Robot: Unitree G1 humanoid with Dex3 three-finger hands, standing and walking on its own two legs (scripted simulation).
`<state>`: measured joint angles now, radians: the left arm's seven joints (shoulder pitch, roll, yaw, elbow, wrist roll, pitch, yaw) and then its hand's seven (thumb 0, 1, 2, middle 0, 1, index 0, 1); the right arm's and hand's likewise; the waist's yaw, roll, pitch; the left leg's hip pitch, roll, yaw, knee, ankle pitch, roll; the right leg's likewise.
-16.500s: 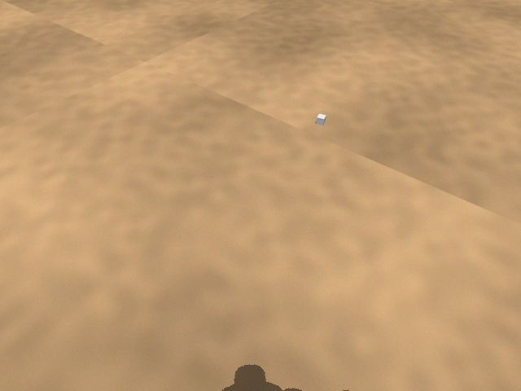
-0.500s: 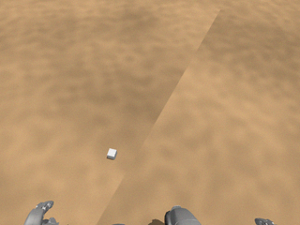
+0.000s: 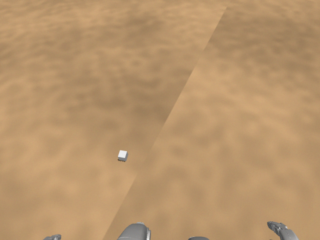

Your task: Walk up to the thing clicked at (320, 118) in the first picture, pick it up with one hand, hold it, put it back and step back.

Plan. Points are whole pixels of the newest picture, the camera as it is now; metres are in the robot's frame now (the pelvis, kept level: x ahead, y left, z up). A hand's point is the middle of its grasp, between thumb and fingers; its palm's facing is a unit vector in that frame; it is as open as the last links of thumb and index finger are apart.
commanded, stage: walk up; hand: left
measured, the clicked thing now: (123, 155) +0.68 +0.27 -0.74
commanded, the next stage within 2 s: stand in 1.54 s
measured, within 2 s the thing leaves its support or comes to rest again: neither
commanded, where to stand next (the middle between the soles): +0.30 +0.02 m, yaw +0 degrees
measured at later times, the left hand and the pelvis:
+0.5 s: hand out of the picture -0.08 +0.25 -0.16, palm faces +0.01 -0.93 -0.37, open 7.4 cm; pelvis -0.14 -0.02 +0.00, yaw +1 degrees
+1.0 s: hand out of the picture -0.07 +0.24 -0.14, palm faces +0.08 -0.92 -0.38, open 7.4 cm; pelvis -0.15 -0.04 +0.01, yaw +4 degrees
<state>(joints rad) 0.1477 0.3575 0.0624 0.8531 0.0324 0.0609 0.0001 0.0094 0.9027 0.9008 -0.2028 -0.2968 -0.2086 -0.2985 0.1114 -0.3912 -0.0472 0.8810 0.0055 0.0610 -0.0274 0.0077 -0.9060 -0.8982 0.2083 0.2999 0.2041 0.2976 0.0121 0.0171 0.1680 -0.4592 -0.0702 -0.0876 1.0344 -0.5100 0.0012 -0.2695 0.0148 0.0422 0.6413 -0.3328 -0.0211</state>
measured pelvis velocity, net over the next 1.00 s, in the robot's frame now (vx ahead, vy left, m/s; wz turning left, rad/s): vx -0.15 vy -0.04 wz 0.07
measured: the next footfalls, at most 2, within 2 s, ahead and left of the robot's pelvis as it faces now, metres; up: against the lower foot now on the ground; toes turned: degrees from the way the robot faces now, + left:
left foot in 0.20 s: -0.09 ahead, +0.10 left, +0.00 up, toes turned +4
right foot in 0.52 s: -0.11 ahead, -0.15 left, +0.00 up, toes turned +3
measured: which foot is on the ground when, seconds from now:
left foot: up 0.00-0.18, down 0.20-1.00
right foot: down 0.00-0.20, up 0.22-0.50, down 0.52-1.00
